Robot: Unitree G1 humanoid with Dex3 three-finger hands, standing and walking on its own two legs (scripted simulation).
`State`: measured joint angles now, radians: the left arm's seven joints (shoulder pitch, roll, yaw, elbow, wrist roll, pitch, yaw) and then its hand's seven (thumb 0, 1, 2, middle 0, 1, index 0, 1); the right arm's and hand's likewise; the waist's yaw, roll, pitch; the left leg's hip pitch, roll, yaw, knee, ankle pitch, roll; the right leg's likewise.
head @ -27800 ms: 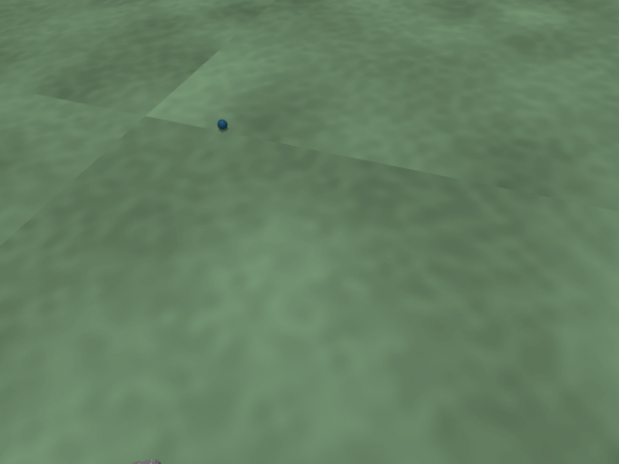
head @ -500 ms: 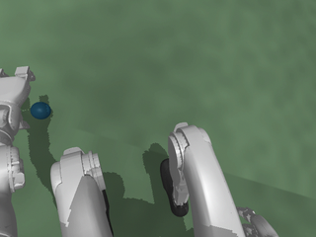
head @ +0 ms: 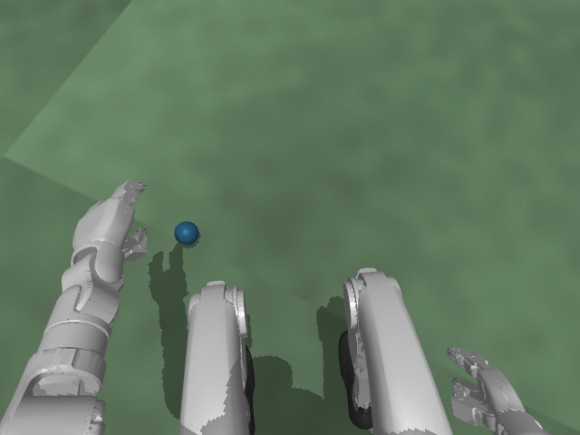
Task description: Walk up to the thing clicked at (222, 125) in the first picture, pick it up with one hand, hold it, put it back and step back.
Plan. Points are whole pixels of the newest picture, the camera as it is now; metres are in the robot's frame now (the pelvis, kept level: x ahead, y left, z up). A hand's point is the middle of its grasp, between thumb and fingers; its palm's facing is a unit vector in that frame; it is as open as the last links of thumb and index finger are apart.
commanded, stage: home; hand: left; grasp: from above
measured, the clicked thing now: (186, 233) +0.47 +0.25 -0.41
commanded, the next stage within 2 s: none
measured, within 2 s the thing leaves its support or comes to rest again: neither
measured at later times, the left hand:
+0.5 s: hand (91, 325) +0.25 +0.20 +0.09, palm faces +0.04 -0.95 -0.32, open 7.4 cm
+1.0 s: hand out of the picture +0.22 +0.19 +0.23, palm faces +0.15 -0.97 -0.21, open 7.4 cm
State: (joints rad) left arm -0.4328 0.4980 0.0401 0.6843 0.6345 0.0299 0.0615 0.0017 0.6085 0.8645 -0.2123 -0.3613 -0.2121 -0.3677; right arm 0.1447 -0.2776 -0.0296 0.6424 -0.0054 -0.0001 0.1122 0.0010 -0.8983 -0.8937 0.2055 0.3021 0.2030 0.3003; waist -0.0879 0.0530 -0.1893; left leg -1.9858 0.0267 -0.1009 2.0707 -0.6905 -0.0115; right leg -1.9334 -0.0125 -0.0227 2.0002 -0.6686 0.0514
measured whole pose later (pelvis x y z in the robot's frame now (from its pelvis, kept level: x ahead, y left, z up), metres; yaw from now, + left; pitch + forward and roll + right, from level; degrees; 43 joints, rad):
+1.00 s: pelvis +0.08 +0.00 +0.27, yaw +5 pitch +11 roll -3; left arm 0.52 0.22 0.03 -0.15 -0.05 0.47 0.03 0.01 0.91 0.90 -0.20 -0.30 -0.20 -0.30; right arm 0.28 -0.23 0.03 0.51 0.02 -0.22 -0.18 0.01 -0.90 -0.89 0.21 0.30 0.20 0.30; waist -0.04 0.06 -0.18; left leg -0.71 0.04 -0.06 1.02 -0.50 -0.02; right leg -0.65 -0.02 -0.05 0.95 -0.48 0.03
